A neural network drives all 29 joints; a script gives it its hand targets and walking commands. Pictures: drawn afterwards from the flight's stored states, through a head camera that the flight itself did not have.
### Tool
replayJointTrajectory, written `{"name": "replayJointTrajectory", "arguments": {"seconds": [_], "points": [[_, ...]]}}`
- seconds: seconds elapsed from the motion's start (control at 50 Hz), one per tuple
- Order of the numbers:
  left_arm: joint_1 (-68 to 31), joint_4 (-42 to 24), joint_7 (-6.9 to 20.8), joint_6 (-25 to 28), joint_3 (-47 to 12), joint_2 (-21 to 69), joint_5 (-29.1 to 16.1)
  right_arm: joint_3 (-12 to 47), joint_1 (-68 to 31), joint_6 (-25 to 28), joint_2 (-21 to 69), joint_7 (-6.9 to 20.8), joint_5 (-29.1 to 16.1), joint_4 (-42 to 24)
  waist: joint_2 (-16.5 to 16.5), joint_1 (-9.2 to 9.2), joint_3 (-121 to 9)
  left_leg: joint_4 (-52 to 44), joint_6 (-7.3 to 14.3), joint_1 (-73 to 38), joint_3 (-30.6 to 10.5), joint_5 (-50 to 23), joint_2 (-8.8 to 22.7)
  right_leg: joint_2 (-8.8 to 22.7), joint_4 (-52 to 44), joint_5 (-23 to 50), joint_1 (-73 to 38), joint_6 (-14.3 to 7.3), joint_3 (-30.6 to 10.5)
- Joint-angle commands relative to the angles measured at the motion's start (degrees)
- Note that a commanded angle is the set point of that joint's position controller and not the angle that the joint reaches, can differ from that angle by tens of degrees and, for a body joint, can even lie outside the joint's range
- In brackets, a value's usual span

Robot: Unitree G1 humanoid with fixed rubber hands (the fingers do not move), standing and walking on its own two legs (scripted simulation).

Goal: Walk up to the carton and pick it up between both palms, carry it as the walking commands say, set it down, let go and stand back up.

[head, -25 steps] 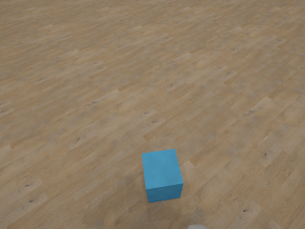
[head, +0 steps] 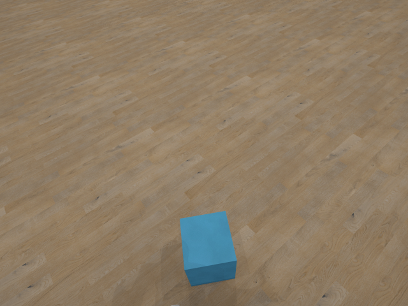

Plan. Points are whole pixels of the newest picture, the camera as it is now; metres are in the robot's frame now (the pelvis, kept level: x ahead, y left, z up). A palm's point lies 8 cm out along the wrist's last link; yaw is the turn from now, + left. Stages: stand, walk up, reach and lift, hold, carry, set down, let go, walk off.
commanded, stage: walk up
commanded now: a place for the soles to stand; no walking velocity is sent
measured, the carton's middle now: (208, 249) +0.46 +0.07 -0.62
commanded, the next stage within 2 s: reach and lift in 0.70 s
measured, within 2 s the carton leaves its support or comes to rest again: neither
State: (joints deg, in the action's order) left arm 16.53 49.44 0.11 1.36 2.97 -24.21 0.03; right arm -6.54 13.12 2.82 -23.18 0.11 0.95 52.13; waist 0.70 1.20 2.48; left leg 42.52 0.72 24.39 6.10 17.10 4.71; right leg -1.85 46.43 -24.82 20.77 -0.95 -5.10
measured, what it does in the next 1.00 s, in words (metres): stands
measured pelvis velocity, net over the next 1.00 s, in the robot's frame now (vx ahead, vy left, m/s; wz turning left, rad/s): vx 0.00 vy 0.03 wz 0.02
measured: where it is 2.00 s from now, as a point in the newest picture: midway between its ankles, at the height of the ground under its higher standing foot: outside the picture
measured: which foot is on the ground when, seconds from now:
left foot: down 0.00-1.00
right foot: down 0.00-1.00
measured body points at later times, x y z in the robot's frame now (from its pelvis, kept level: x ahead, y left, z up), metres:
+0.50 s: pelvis +0.00 +0.01 +0.00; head +0.01 +0.00 +0.45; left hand +0.12 +0.33 -0.09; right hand +0.07 -0.32 -0.12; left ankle +0.06 +0.15 -0.71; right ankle +0.00 -0.11 -0.71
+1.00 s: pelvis +0.00 +0.03 +0.00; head +0.09 +0.02 +0.44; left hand +0.16 +0.34 -0.10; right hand +0.18 -0.27 -0.10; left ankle +0.06 +0.15 -0.71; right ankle +0.00 -0.11 -0.71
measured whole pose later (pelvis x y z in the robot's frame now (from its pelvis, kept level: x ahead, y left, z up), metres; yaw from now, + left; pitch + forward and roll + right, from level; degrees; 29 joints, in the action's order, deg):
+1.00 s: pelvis +0.00 +0.03 +0.00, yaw +1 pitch -1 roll +1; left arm 3.3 38.6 2.3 -5.3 7.5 -20.9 0.0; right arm -6.5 3.2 -3.4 -19.8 2.3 2.5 35.6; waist 0.1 -0.1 13.8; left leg 43.3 -0.5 25.4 5.9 17.0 3.2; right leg -0.1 45.9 -24.5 20.8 1.6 -5.0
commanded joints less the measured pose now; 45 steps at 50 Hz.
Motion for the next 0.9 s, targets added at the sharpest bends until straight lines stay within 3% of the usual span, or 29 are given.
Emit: {"name": "replayJointTrajectory", "arguments": {"seconds": [0.0, 0.04, 0.08, 0.14, 0.16, 0.18, 0.2, 0.22, 0.24, 0.26, 0.28, 0.32, 0.38, 0.42, 0.44, 0.48, 0.5, 0.54, 0.62, 0.68, 0.7, 0.72, 0.74, 0.76, 0.78, 0.8, 0.82, 0.84, 0.88], "points": [[-2.9, -1.0, -0.6, 3.0, 2.8, -14.0, 2.1, 0.6, -5.6, 0.4, -8.8, -0.4, -1.4, -3.9, -9.4, -1.15, -0.5, -1.6, 2.0, 1.1, -5.7, 2.9, -0.8, 10.6, -19.6, 6.6, -0.1, -8.8, -21.4], [-4.7, -2.2, -0.6, 2.8, 1.8, -12.9, 2.1, 0.5, -6.0, 1.1, -9.7, -0.3, -1.3, -3.0, -6.8, -1.46, -1.8, -4.6, 1.7, -5.3, -5.0, 4.4, -1.3, 10.7, -17.5, 13.9, 2.8, -8.9, -19.3], [-7.2, -2.5, -0.9, 2.7, 1.3, -10.4, 1.0, -0.1, -3.2, 2.1, -11.2, -0.7, -0.6, -2.3, -6.2, -3.33, -3.9, -7.6, 3.9, -13.7, -8.9, -8.4, 4.0, 6.5, -12.5, 17.1, 7.2, -4.6, -10.4], [-5.5, -1.5, -0.8, 1.9, 0.7, -9.7, 1.3, -0.1, -3.4, 1.8, -11.8, -0.6, -0.8, -1.9, -2.1, -2.47, -7.7, -9.8, 6.2, -12.7, -12.1, -2.2, 8.7, 4.5, -9.5, 12.9, 3.5, -3.3, -6.2], [-3.3, -1.3, -0.7, 2.0, 1.1, -9.7, 1.1, -0.5, -4.6, 1.8, -12.4, -0.6, -0.7, -2.0, -4.4, -1.74, -8.1, -7.5, 6.9, -11.3, -12.4, -4.8, 8.3, 4.2, -10.0, 13.3, 1.5, -3.3, -7.2], [-4.7, -0.7, -0.8, 2.3, 1.0, -10.5, 1.4, 0.0, -5.7, 1.3, -11.8, -0.6, -1.3, -1.8, -3.0, -1.82, -6.9, -4.8, 4.4, -9.1, -8.3, -8.0, 6.6, 6.4, -13.8, 16.3, -0.5, -3.2, -9.4], [-5.8, -0.8, -0.7, 2.3, 1.3, -11.5, 1.3, 0.0, -5.7, 1.1, -11.3, -0.3, -1.3, -2.6, -4.9, -2.53, -5.3, -4.4, 3.4, -9.7, -5.5, -4.2, 4.1, 7.0, -16.5, 11.4, 2.5, -4.6, -12.5], [-7.3, -1.2, -0.9, 2.6, 1.5, -12.6, 1.6, 0.2, -6.8, 1.0, -10.0, -0.5, -1.6, -2.5, -6.7, -2.14, -2.7, -4.4, 3.0, -8.1, -5.8, -4.4, 3.9, 7.7, -17.1, 14.3, 2.2, -4.5, -12.4], [-7.0, -1.8, -0.9, 2.7, 1.5, -12.4, 1.4, 0.2, -5.8, 1.0, -10.1, -0.4, -1.1, -2.4, -3.6, -2.37, -4.0, -4.3, 2.1, -8.7, -5.9, -7.0, 2.5, 7.8, -15.8, 16.3, 2.8, -5.5, -14.5], [-7.1, -1.5, -1.1, 2.5, 1.5, -12.6, 1.4, 0.1, -6.4, 1.0, -9.9, -0.3, -1.5, -2.0, -4.3, -2.51, -5.4, -3.6, 2.4, -9.5, -6.2, -4.6, 2.9, 7.9, -16.5, 15.7, 2.4, -4.9, -14.5], [-8.7, -2.3, -1.1, 2.4, 1.8, -12.3, 1.4, 0.4, -5.5, 1.0, -9.0, -0.3, -1.3, -1.8, -10.3, -3.53, -5.9, -5.3, 2.5, -9.0, -6.3, -3.0, 2.6, 6.7, -16.1, 12.7, 1.1, -5.1, -12.8], [-7.9, -2.4, -1.1, 2.0, 1.2, -10.8, 1.4, 0.3, -6.2, 1.3, -10.5, -0.6, -0.9, -1.2, -2.7, -2.52, -6.3, -5.5, 3.6, -9.4, -7.2, -6.9, 4.4, 7.2, -15.3, 14.1, 0.4, -4.5, -11.5], [-8.6, -0.9, -0.7, 1.8, 1.0, -10.3, 1.6, 0.7, -5.8, 1.4, -10.2, -0.5, -0.5, -0.4, -6.8, -2.51, -5.3, -7.0, 4.2, -10.2, -6.8, -3.6, 5.1, 6.3, -16.5, 9.9, 3.2, -4.0, -9.7], [-9.2, -1.4, -0.9, 2.0, 1.0, -10.8, 1.7, 0.3, -6.7, 1.2, -10.7, -0.2, -0.6, -0.3, -4.6, -2.87, -4.1, -6.4, 2.7, -9.7, -6.1, -2.3, 3.1, 7.0, -17.0, 8.8, 4.1, -4.7, -12.6], [-9.9, -1.7, -0.8, 1.9, 1.2, -11.0, 1.7, 0.2, -6.6, 1.1, -10.0, -0.5, -0.8, 0.4, -7.1, -2.31, -4.0, -6.4, 3.2, -9.5, -6.1, -2.1, 3.3, 7.2, -17.8, 7.6, 3.6, -4.2, -11.4], [-10.0, -2.2, -0.9, 1.9, 0.9, -10.5, 1.4, 0.3, -6.2, 1.2, -11.0, -0.5, -1.0, -0.3, -5.1, -2.75, -3.1, -7.6, 2.8, -10.6, -7.1, -1.3, 3.9, 6.6, -17.9, 5.7, 5.6, -4.0, -10.8], [-10.7, -2.3, -0.7, 1.8, 0.4, -9.3, 1.6, 0.1, -5.6, 1.3, -10.8, -0.5, -0.4, -0.7, -7.3, -3.36, -6.2, -6.9, 3.7, -10.1, -7.7, 0.2, 3.9, 6.5, -17.5, 4.5, 4.1, -3.9, -10.1], [-10.6, -2.4, -0.1, 1.3, 0.7, -10.2, 1.8, 0.5, -5.5, 1.2, -11.5, -0.6, -0.4, 0.2, -4.3, -3.35, -5.2, -11.0, 4.2, -10.8, -9.7, 5.5, 5.9, 5.2, -16.6, 4.0, 5.4, -3.5, -8.3], [-7.8, -1.0, -0.5, 1.9, 0.7, -9.3, 1.6, 0.5, -6.7, 1.3, -11.3, -0.5, -0.7, 0.3, -4.0, -1.95, -7.5, -9.6, 3.9, -10.5, -8.1, -2.9, 6.2, 6.1, -15.9, 12.6, -1.3, -4.0, -9.6], [-10.0, -1.7, -0.5, 1.8, 0.8, -10.7, 1.7, 0.2, -5.8, 1.0, -10.7, -0.7, -0.3, -0.3, -5.6, -2.54, -4.0, -7.0, 3.0, -8.6, -5.9, -4.5, 3.6, 6.4, -17.2, 9.8, 3.1, -4.6, -10.6], [-20.1, -21.8, 0.3, -1.9, 8.3, -5.3, 1.9, -0.3, -24.7, -1.9, -5.8, 0.2, -3.2, -20.4, -6.2, -2.87, 9.1, -1.7, -1.4, -0.4, -5.8, 8.5, -4.8, -0.2, -17.4, -6.4, 18.3, 3.0, 8.0], [-17.0, -16.3, 2.3, -5.7, 10.7, -6.7, 4.7, -0.4, -21.7, -4.6, -6.3, 0.4, -1.5, -25.6, -5.9, 0.88, 12.3, -0.4, -0.5, -5.7, -4.1, 8.7, -6.6, 1.9, -18.9, -10.1, 20.0, 1.6, 7.3], [-16.7, -17.5, 3.2, -6.8, 11.0, -7.7, 3.8, -0.3, -22.5, -5.3, -6.7, 0.6, -2.4, -28.7, -11.8, -0.80, 11.1, 1.2, -0.2, -13.7, -2.1, 7.1, -6.8, 3.2, -21.5, -13.6, 25.4, 0.7, 8.4], [-18.7, -21.8, 3.8, -7.9, 10.4, -6.3, 3.1, -4.0, -20.7, -5.7, -9.6, 0.0, -0.3, -30.9, -12.2, -2.91, 1.7, 0.6, -0.4, -18.2, -1.8, 4.0, -6.6, 3.2, -20.4, -9.3, 21.1, 0.3, 7.6], [-19.7, -23.4, 3.7, -6.9, 10.7, -5.6, 4.4, -4.0, -18.3, -6.3, -7.3, 0.8, -0.5, -30.9, -8.9, -2.68, 1.1, 1.2, -0.9, -17.3, -1.2, 2.3, -7.6, 3.2, -18.1, -5.8, 21.2, 0.4, 8.7], [-13.4, -19.4, 3.0, -6.7, 10.5, -4.2, 4.9, -3.2, -12.7, -6.2, -4.9, 0.8, 1.9, -25.6, -6.9, -0.28, 0.3, -0.1, -1.7, -16.9, -0.3, 1.4, -7.7, 2.8, -17.3, -5.8, 20.5, 0.8, 10.0], [-17.4, -22.1, 2.7, -6.4, 10.4, -4.5, 5.5, -4.0, -11.4, -6.6, -5.2, 1.2, 2.8, -24.1, -3.0, -1.71, -3.0, -1.6, -1.5, -18.2, -0.2, 1.5, -8.2, 2.1, -16.0, -2.6, 16.3, 0.5, 8.5], [-16.9, -24.7, 2.6, -5.5, 10.1, -5.0, 4.6, -6.0, -13.1, -5.5, -6.9, 0.8, 4.6, -26.3, -3.6, -2.26, -6.2, -2.4, -3.3, -18.3, -0.9, 0.4, -8.0, 2.6, -15.0, -1.9, 15.9, 1.1, 8.4], [-13.3, -21.5, 1.8, -5.8, 10.9, -3.7, 6.1, -5.2, -12.4, -5.8, -7.4, 2.3, 4.3, -24.3, -1.7, -0.85, -1.4, -3.9, -3.2, -18.6, -1.2, -0.6, -8.1, 2.2, -15.4, -2.0, 17.1, 1.3, 8.6]]}}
